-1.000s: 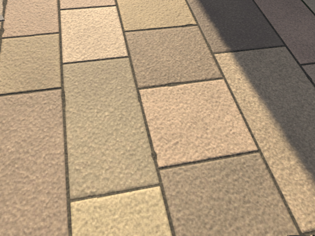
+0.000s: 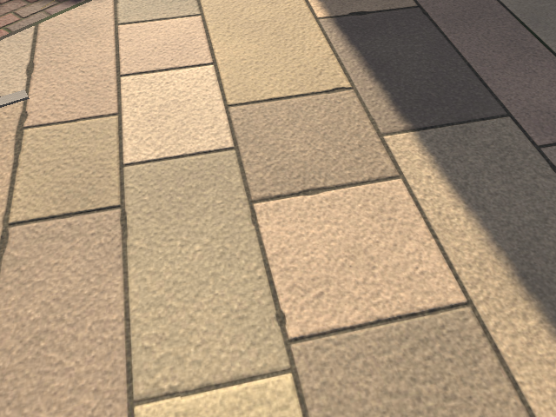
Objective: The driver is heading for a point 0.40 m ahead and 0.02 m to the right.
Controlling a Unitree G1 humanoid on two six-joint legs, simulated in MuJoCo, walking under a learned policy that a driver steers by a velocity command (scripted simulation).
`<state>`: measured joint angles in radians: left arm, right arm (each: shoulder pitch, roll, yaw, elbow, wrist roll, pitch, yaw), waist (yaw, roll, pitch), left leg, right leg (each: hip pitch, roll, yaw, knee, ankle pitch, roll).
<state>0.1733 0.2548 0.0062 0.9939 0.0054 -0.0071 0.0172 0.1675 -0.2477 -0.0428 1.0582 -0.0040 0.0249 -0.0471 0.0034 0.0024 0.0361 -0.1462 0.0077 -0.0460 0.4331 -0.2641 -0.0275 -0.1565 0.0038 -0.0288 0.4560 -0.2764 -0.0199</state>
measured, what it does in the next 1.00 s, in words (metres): walks ahead: left foot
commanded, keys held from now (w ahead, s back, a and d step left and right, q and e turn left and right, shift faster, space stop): shift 0.32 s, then w+shift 0.50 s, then w+e+shift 0.06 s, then shift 0.12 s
